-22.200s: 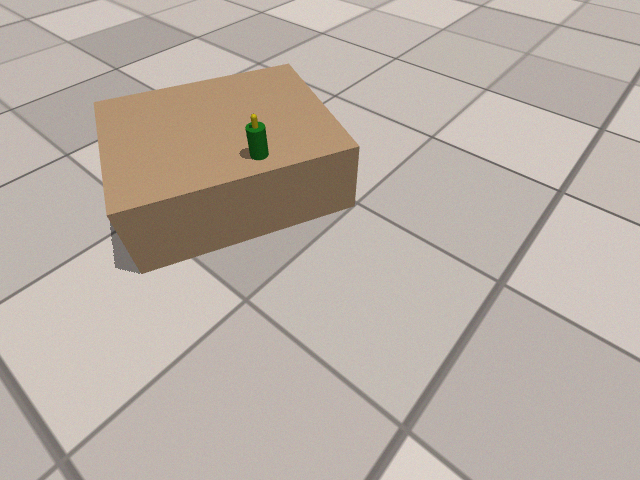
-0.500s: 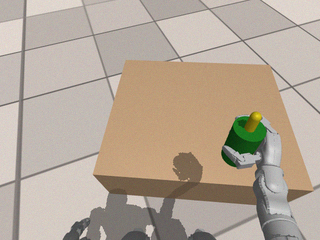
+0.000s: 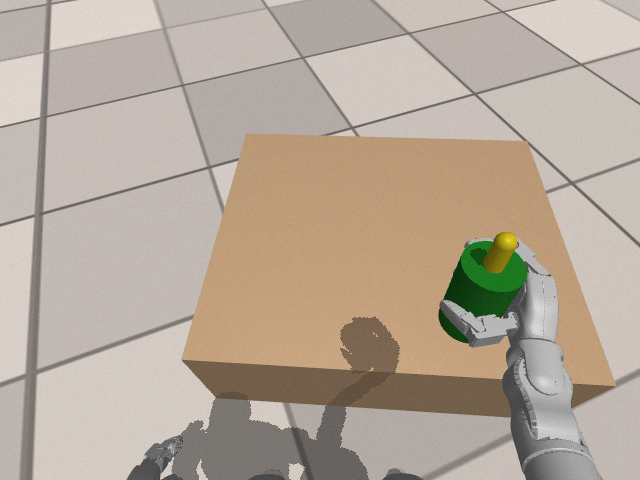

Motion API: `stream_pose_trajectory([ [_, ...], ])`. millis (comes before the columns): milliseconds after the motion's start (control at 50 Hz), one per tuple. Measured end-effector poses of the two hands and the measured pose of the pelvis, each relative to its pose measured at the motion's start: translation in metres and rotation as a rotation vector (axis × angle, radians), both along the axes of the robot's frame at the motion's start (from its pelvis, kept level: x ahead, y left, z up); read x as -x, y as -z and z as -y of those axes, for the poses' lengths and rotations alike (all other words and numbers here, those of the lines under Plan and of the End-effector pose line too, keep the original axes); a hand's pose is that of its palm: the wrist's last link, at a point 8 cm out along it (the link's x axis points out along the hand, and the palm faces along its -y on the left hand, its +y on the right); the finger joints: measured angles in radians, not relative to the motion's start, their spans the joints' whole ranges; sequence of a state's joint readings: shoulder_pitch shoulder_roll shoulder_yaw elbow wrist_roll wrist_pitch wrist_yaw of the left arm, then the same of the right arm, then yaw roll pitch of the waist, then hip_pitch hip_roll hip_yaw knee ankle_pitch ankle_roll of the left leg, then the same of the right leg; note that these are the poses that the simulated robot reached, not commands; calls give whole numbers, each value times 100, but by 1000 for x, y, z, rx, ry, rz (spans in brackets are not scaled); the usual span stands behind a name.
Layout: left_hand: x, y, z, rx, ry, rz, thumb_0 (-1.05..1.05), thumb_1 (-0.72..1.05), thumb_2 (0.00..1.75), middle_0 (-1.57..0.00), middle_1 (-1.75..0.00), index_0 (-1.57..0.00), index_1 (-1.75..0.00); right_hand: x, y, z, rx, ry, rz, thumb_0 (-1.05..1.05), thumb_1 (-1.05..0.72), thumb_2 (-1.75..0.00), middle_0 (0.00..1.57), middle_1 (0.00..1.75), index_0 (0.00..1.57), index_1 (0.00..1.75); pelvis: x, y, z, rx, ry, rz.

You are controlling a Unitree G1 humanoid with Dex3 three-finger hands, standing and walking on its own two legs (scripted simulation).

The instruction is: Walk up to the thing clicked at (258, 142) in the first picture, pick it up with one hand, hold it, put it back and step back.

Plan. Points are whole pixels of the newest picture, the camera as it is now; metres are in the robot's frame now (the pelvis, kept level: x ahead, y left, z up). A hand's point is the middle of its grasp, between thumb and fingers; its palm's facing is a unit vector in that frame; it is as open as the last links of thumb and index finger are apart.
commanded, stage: hold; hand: right
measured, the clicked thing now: (484, 283) +0.34 -0.17 +0.05
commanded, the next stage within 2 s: none
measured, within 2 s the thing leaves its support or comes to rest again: neither
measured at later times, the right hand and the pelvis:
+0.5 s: hand (480, 297) +0.33 -0.17 +0.05, palm faces +0.18 +0.98 -0.01, open 10.1 cm; pelvis +0.00 +0.00 +0.01, yaw +0 degrees
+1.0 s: hand (480, 299) +0.32 -0.17 +0.05, palm faces +0.19 +0.98 -0.01, open 10.1 cm; pelvis +0.00 +0.01 +0.01, yaw +0 degrees
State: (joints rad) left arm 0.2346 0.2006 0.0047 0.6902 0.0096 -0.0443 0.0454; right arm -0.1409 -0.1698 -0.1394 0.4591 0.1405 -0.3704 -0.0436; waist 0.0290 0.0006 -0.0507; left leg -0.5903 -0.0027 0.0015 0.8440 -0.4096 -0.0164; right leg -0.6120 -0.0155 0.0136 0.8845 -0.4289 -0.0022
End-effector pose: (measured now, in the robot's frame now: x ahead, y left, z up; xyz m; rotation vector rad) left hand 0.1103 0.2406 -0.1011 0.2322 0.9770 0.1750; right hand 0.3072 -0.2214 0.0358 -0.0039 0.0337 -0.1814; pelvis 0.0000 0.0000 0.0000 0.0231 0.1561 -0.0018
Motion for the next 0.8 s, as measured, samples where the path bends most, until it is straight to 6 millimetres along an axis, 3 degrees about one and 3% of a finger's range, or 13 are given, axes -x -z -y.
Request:
stream_pose_trajectory([
  [800,-18,-9,-2,11,20,52,1,89,91,-21,-31,-21,-31,10,-11,-6,-10,2,-5,-1,35,-107,74,98,70,97,-4,-7,-7,6,8,32],
])
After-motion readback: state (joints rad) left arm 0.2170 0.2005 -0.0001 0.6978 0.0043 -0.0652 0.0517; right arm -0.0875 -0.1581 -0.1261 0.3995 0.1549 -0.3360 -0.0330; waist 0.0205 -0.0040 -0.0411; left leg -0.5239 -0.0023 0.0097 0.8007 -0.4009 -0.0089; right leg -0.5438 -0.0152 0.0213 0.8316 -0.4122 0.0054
